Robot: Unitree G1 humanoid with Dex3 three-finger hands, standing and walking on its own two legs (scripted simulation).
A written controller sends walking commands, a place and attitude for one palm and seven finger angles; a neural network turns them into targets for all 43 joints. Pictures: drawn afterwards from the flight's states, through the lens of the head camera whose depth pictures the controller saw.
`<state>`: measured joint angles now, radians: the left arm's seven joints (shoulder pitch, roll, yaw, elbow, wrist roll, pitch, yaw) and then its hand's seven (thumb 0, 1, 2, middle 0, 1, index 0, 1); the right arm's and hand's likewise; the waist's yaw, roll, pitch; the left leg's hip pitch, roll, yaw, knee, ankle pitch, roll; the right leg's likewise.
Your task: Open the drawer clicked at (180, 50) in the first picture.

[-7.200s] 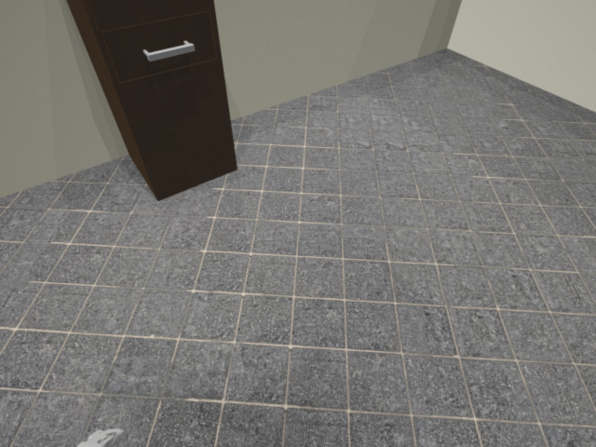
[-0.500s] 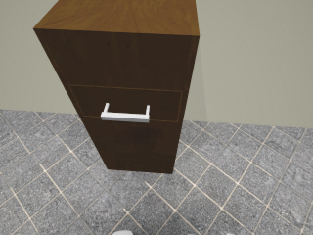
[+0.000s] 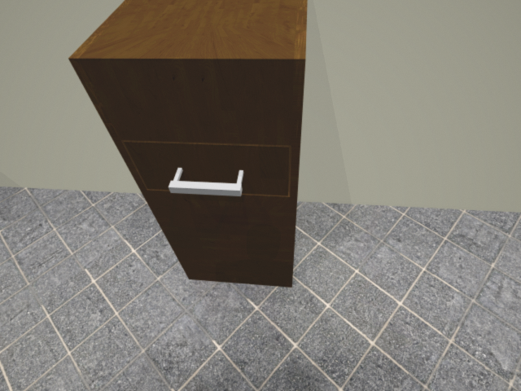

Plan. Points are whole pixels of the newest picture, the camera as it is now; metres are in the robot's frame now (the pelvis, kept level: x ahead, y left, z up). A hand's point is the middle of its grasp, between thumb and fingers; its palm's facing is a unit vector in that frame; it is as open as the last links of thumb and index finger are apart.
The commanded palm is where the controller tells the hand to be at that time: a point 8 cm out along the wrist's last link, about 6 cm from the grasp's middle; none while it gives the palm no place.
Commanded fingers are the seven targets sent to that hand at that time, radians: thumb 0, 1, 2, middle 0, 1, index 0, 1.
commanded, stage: come to a stop and stand still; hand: left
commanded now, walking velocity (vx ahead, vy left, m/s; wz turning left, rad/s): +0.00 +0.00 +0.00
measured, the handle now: (207, 181) +0.57 +0.20 -0.09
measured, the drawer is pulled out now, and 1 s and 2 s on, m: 0.00 0.00 0.00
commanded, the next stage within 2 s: look again from close up in 0.52 s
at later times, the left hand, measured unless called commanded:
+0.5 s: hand out of the picture -0.03 +0.22 -0.18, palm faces +0.04 -0.98 -0.18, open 7.4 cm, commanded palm none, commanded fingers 0.00 0.90 0.90 -0.20 -0.30 -0.20 -0.30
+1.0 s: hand out of the picture +0.02 +0.22 -0.18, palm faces +0.01 -0.97 -0.24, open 7.4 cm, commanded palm none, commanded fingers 0.00 0.90 0.90 -0.20 -0.30 -0.20 -0.30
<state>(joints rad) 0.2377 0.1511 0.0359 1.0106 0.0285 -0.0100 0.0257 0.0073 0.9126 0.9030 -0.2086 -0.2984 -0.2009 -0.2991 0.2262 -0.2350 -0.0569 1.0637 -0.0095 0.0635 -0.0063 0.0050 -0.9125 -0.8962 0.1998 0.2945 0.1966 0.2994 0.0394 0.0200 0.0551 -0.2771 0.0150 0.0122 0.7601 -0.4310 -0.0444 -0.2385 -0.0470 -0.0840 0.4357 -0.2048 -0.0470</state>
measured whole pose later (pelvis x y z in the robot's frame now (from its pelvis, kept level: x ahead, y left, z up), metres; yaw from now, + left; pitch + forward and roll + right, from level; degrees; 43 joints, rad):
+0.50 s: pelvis -0.01 +0.05 +0.00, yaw -1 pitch -1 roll +0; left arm 0.28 0.15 0.00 1.16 0.01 0.01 0.02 0.01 0.91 0.90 -0.20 -0.30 -0.20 -0.30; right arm 0.28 -0.15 0.00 1.12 0.00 0.00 -0.03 0.00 -0.92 -0.90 0.20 0.30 0.20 0.30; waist 0.02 0.00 0.03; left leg -0.10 0.00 0.04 0.39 -0.27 0.01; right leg -0.22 -0.06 -0.06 0.41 -0.17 0.03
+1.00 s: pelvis +0.00 +0.04 -0.01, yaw -1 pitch -2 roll +0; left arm 0.27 0.14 -0.01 1.12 0.01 -0.02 0.03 0.01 0.91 0.90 -0.20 -0.30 -0.20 -0.30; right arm 0.34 -0.15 0.02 1.08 -0.01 -0.02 -0.02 0.01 -0.92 -0.90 0.20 0.29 0.20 0.30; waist 0.00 0.06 0.01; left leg -0.10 0.01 0.04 0.47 -0.34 0.00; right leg -0.23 -0.06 -0.06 0.52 -0.25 0.02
